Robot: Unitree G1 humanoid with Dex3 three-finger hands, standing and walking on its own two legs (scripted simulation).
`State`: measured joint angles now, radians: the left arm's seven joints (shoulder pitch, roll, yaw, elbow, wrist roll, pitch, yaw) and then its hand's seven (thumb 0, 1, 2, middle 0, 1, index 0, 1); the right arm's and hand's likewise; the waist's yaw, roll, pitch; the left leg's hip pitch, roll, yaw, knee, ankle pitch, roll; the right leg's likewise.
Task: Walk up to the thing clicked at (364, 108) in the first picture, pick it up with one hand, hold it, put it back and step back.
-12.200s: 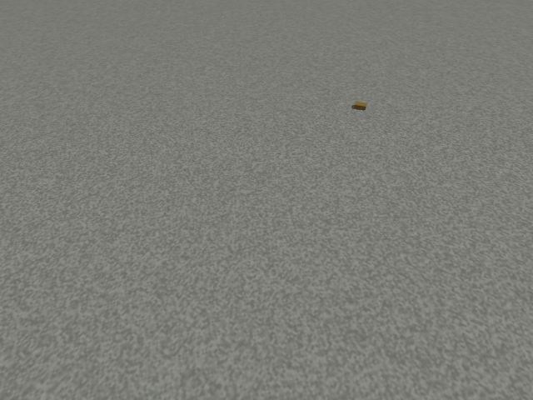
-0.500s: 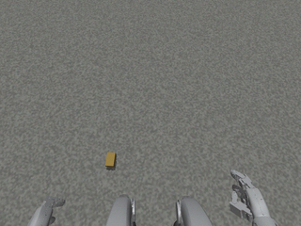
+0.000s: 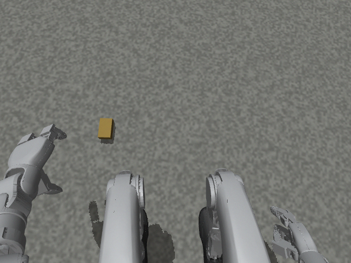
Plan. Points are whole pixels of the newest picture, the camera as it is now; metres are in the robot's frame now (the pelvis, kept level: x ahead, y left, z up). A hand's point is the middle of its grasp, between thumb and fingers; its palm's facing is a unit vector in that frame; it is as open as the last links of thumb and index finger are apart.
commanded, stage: rise first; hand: left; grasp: from above
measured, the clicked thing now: (106, 128) +0.52 +0.27 -0.42
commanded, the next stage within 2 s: approach in 1.16 s
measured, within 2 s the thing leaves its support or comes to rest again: neither
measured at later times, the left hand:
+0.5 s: hand (67, 142) +0.42 +0.33 -0.23, palm faces -0.48 -0.07 -0.88, open 14.3 cm
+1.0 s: hand (76, 137) +0.45 +0.32 -0.28, palm faces -0.46 -0.01 -0.89, open 14.2 cm
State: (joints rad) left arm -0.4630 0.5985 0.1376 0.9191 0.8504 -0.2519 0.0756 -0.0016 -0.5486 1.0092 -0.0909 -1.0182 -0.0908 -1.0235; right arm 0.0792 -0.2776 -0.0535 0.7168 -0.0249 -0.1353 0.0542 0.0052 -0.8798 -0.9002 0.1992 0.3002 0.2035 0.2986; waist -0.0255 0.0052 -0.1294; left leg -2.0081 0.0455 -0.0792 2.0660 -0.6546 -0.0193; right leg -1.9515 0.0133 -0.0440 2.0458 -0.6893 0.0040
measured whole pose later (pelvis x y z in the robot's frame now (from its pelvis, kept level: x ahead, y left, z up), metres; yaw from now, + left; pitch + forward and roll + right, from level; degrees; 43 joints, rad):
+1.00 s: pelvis +0.00 +0.01 -0.12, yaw -6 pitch +31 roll -9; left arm -0.87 0.88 0.16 1.39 1.35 -0.43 0.38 0.00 -0.51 0.99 -0.07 -0.93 -0.09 -0.92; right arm 0.09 -0.25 0.07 0.76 -0.18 0.01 0.12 0.00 -0.90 -0.90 0.20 0.30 0.20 0.30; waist -0.19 -0.05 -0.02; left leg -2.34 0.04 -0.17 2.46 -0.68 -0.01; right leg -2.23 0.04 -0.10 2.37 -0.70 0.04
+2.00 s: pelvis +0.00 +0.01 -0.12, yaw -8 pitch +32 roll -10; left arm -1.08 0.94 0.06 1.55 1.20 -0.14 0.30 0.00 -0.45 0.88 -0.06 -1.10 -0.14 -1.02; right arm 0.12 -0.29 0.21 0.69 -0.17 -0.03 0.13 0.00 -0.90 -0.89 0.20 0.30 0.20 0.30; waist -0.33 -0.02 0.08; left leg -2.37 0.06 -0.19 2.48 -0.71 0.00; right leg -2.27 0.07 -0.11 2.38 -0.69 0.05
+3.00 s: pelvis +0.00 +0.01 -0.13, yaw -11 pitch +28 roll -13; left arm -1.01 1.08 0.12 1.61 1.25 -0.33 0.43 0.00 -0.43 0.87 -0.06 -1.07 -0.13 -1.00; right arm 0.07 -0.32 0.35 0.63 -0.26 -0.10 0.15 0.00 -0.91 -0.90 0.20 0.30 0.20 0.30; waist -0.38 -0.15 0.20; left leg -2.33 0.05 -0.27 2.55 -0.74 -0.02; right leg -2.22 0.08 -0.18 2.39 -0.70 0.05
